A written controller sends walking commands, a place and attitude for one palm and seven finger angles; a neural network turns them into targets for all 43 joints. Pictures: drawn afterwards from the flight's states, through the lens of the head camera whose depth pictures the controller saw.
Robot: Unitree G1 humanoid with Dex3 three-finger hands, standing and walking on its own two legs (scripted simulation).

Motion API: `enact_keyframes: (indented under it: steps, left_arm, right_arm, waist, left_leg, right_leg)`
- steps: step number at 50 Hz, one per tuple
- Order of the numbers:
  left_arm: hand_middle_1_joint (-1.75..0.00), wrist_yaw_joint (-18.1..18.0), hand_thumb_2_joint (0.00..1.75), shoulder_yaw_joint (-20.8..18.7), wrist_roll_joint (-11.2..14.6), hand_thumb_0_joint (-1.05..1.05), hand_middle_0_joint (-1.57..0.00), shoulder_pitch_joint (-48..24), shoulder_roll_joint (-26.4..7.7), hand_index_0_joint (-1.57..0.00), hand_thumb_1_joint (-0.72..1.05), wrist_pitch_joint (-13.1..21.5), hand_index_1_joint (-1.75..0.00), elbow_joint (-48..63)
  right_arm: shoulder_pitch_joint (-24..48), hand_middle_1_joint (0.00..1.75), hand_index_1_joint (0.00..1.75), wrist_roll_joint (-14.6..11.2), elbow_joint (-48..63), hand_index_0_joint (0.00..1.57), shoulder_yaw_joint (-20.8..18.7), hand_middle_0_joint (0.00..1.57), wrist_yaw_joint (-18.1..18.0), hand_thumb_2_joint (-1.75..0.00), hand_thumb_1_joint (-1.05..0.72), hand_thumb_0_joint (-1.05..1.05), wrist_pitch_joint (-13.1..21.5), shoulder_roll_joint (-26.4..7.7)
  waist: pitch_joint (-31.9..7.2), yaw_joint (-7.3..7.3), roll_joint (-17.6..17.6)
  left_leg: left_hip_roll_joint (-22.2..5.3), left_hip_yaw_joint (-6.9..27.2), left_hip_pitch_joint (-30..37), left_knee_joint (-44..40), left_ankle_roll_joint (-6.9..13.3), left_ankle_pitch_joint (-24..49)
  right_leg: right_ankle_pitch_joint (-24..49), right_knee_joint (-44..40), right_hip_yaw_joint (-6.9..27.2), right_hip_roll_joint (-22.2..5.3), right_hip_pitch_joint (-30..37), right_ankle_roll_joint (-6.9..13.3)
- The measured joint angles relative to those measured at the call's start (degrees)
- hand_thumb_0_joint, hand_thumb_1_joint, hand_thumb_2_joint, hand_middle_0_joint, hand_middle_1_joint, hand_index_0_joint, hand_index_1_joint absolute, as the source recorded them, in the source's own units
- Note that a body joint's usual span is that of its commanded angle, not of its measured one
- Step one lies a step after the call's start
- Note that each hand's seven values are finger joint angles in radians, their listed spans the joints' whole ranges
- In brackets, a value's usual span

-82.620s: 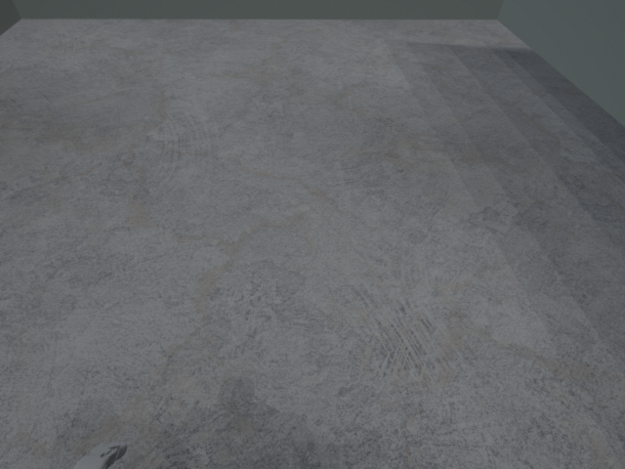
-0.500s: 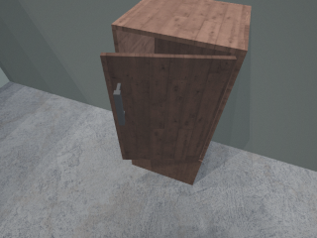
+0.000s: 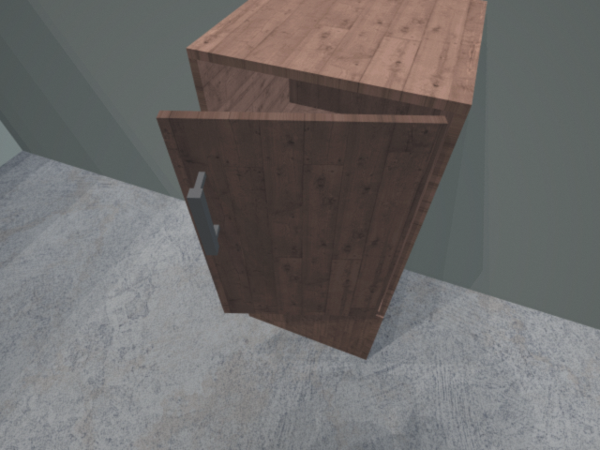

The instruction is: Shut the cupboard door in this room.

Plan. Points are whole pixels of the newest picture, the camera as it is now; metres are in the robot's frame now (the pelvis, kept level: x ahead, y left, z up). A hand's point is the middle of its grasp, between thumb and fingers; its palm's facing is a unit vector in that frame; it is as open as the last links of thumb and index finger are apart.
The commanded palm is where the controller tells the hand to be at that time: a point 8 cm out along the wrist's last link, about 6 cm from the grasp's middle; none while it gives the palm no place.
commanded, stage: come to a stop and stand still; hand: left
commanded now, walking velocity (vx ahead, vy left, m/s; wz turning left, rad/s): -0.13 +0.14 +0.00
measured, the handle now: (207, 215) +0.46 +0.19 +0.02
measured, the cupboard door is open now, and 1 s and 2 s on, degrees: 20 20 20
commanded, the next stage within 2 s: look again from close up in 1.22 s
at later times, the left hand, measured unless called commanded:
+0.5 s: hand out of the picture +0.00 +0.15 -0.17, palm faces +0.06 -0.98 -0.20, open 7.3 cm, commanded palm none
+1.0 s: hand out of the picture +0.01 +0.21 -0.17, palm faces +0.00 -0.97 -0.23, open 7.4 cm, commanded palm none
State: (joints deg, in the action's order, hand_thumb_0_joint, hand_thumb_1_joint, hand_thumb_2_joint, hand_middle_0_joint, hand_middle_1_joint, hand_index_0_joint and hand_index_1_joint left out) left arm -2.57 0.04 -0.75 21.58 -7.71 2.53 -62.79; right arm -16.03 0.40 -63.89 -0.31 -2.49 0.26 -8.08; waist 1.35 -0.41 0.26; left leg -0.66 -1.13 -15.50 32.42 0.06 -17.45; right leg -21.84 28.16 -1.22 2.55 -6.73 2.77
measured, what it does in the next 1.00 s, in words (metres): stands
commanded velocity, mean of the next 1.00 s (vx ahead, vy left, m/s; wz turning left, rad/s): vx -0.01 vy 0.01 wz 0.00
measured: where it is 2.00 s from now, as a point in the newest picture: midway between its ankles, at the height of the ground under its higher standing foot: outside the picture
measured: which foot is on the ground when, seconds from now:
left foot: down 0.00-1.00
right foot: down 0.00-1.00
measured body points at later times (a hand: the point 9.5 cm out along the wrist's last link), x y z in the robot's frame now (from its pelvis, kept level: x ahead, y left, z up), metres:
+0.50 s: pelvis +0.00 -0.02 +0.00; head +0.00 -0.02 +0.45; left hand +0.00 +0.20 -0.15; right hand +0.02 -0.25 -0.15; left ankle -0.01 +0.11 -0.73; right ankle -0.03 -0.11 -0.73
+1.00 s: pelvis -0.01 +0.03 +0.00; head +0.01 +0.02 +0.45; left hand +0.01 +0.26 -0.15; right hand -0.02 -0.18 -0.16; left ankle -0.01 +0.11 -0.73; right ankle -0.03 -0.11 -0.73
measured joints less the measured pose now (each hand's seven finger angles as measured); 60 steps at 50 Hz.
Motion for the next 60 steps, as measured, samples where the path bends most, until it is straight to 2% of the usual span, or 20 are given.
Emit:
enact_keyframes:
  steps: [2,3,6,9,10,12,15,18,23,31,33,35,38,40,49,60]
  left_arm:
    - [-0.30,-0.37,0.90,0.27,0.07,0.00,-0.20,-0.01,0.46,-0.20,0.91,-0.36,-0.30,0.38]
    - [-0.30,-0.42,0.90,0.33,0.15,0.00,-0.20,-0.01,0.68,-0.20,0.91,-0.67,-0.30,0.60]
    - [-0.30,-0.40,0.90,0.15,0.40,0.00,-0.20,-0.53,0.83,-0.20,0.91,-1.89,-0.30,1.17]
    - [-0.30,-0.23,0.90,-0.16,0.48,0.00,-0.20,-2.18,0.88,-0.20,0.91,-2.92,-0.30,2.25]
    - [-0.30,-0.13,0.90,-0.28,0.31,0.00,-0.20,-3.13,0.69,-0.20,0.91,-3.11,-0.30,2.64]
    - [-0.30,-0.14,0.90,-0.59,-0.29,0.01,-0.21,-4.47,-0.20,-0.20,0.92,-3.04,-0.30,3.04]
    - [-0.30,0.27,0.90,-0.43,-0.44,0.01,-0.20,-5.21,-0.54,-0.20,0.93,-2.44,-0.30,2.70]
    - [-0.30,0.45,0.90,-0.18,-0.30,0.01,-0.20,-5.02,-0.93,-0.20,0.93,-2.10,-0.30,2.62]
    - [-0.30,0.49,0.90,0.03,-0.04,0.00,-0.20,-5.30,-1.41,-0.20,0.92,-1.76,-0.30,1.77]
    - [-0.30,0.82,0.90,0.27,0.13,0.01,-0.20,-5.43,-1.72,-0.20,0.93,-1.57,-0.30,0.30]
    - [-0.30,0.07,0.90,0.63,-0.05,0.00,-0.20,-5.02,-0.98,-0.20,0.93,-0.82,-0.30,0.45]
    - [-0.30,0.14,0.90,1.07,-0.15,0.00,-0.20,-4.34,-0.20,-0.20,0.92,-0.49,-0.30,0.74]
    - [-0.30,0.41,0.90,1.25,-0.10,0.00,-0.21,-4.03,0.00,-0.20,0.92,-0.82,-0.30,0.41]
    - [-0.30,0.50,0.90,1.20,-0.07,0.00,-0.21,-4.13,-0.15,-0.20,0.91,-1.24,-0.30,0.39]
    - [-0.30,0.58,0.90,0.82,0.06,0.00,-0.20,-5.80,-1.50,-0.20,0.91,-1.68,-0.30,1.48]
    - [-0.30,0.61,0.90,0.76,0.06,0.00,-0.20,-6.76,-1.32,-0.20,0.91,-2.05,-0.30,0.62]
  right_arm:
    - [0.78,0.30,0.30,-0.21,0.46,0.20,-0.25,0.20,-0.18,-0.90,-0.92,0.01,-0.41,-0.26]
    - [1.14,0.30,0.30,-0.20,0.79,0.20,-0.42,0.20,-0.26,-0.90,-0.92,0.01,-0.51,-0.40]
    - [1.95,0.30,0.30,0.17,1.95,0.20,-1.01,0.20,-0.49,-0.90,-0.92,0.01,-0.34,-0.45]
    - [2.24,0.30,0.30,0.31,3.07,0.20,-1.09,0.20,-0.57,-0.90,-0.91,0.00,0.36,-0.88]
    - [2.66,0.30,0.30,0.38,3.15,0.20,-1.07,0.20,-0.51,-0.90,-0.91,0.00,0.31,-0.83]
    - [3.59,0.30,0.30,0.34,3.16,0.20,-0.86,0.20,-0.23,-0.90,-0.91,0.00,0.04,-0.56]
    - [4.06,0.30,0.30,0.04,2.61,0.20,-1.30,0.20,0.13,-0.90,-0.93,0.00,-0.97,-1.00]
    - [3.60,0.30,0.30,0.20,2.20,0.20,-1.39,0.20,0.66,-0.90,-0.93,0.00,-1.65,-1.29]
    - [2.71,0.30,0.30,0.29,0.79,0.20,-0.74,0.20,0.82,-0.90,-0.93,0.00,-0.91,-0.89]
    - [1.00,0.30,0.30,0.35,-1.21,0.20,0.33,0.20,0.76,-0.90,-0.92,0.00,-0.14,0.09]
    - [0.88,0.30,0.30,0.19,-0.17,0.20,0.26,0.20,1.19,-0.90,-0.92,0.01,-0.67,-0.52]
    - [0.84,0.30,0.30,0.30,1.47,0.20,-0.19,0.20,1.48,-0.90,-0.92,0.01,-0.76,-1.36]
    - [-0.03,0.30,0.30,0.50,3.00,0.20,-0.16,0.19,1.75,-0.90,-0.92,0.00,-0.16,-1.54]
    - [-0.95,0.30,0.30,0.62,3.39,0.20,0.10,0.19,1.75,-0.90,-0.92,0.00,0.19,-1.35]
    - [-2.45,0.30,0.30,0.68,2.24,0.20,1.27,0.20,1.69,-0.90,-0.93,0.01,0.61,-0.47]
    - [-0.81,0.30,0.30,0.52,1.14,0.20,1.14,0.20,1.29,-0.90,-0.92,0.01,1.29,-0.81]
  waist:
    - [0.56,-0.02,-0.01]
    - [0.86,0.01,-0.03]
    - [1.46,0.23,0.87]
    - [1.55,-0.06,1.00]
    - [2.04,-0.32,1.41]
    - [3.03,-0.98,2.07]
    - [2.57,-0.60,0.00]
    - [0.98,-0.18,-0.68]
    - [0.19,-0.26,0.22]
    - [0.15,-0.38,1.16]
    - [0.32,-0.38,-0.08]
    - [0.72,0.41,-1.78]
    - [0.77,1.43,-2.27]
    - [0.31,1.53,-2.39]
    - [-0.04,0.76,-2.03]
    - [0.82,0.44,-0.75]
  left_leg:
    - [-0.20,-1.07,0.09,-0.18,0.21,0.31]
    - [-0.37,-1.77,0.52,-0.90,0.45,2.76]
    - [-0.47,-2.76,2.35,-2.40,0.93,2.94]
    - [-0.22,-3.12,3.66,-4.55,0.72,1.62]
    - [0.26,-3.36,3.66,-4.44,0.42,1.57]
    - [0.87,-3.91,3.20,-2.89,-0.07,1.36]
    - [-0.24,-2.63,2.89,-1.89,-0.76,0.98]
    - [-0.80,-1.75,2.63,-2.49,-0.46,0.85]
    - [-1.40,-1.74,4.07,-5.56,-1.63,3.08]
    - [-1.64,-2.09,5.50,-8.49,-1.34,4.64]
    - [-2.28,-1.56,3.09,-4.82,-1.14,2.60]
    - [-2.54,-0.81,1.41,-2.37,-0.77,2.15]
    - [-1.48,-1.41,0.89,-0.88,0.16,1.11]
    - [-0.67,-1.88,1.11,-1.01,0.79,0.78]
    - [1.93,-3.64,2.87,-3.58,2.69,1.48]
    - [2.79,-4.20,4.34,-5.60,3.18,1.76]
  right_leg:
    - [0.76,0.80,-0.66,0.35,0.06,-0.29]
    - [1.22,1.98,-1.02,0.52,-0.22,-0.48]
    - [3.21,8.16,-1.81,0.03,-2.45,-1.52]
    - [-2.73,12.21,-1.16,-1.33,-5.79,-2.81]
    - [-3.48,11.22,-0.62,-2.43,-6.27,-2.84]
    - [1.17,6.68,0.08,-4.13,-6.12,-2.56]
    - [1.76,5.81,-1.29,-3.01,-5.35,-0.64]
    - [2.17,3.65,-2.21,-2.34,-4.66,-0.04]
    - [4.01,0.37,-2.13,-1.61,-3.24,-0.02]
    - [6.49,-3.82,-1.80,-1.21,-1.37,-0.31]
    - [6.99,-3.89,-1.81,-0.53,-2.26,-0.61]
    - [6.69,-2.53,-1.72,0.00,-3.49,-0.75]
    - [5.45,-0.21,-1.14,-1.13,-4.49,-1.47]
    - [4.89,0.64,-0.72,-1.97,-4.78,-2.07]
    - [4.19,1.51,0.98,-4.55,-4.89,-3.82]
    - [4.03,0.62,1.57,-5.34,-4.06,-4.55]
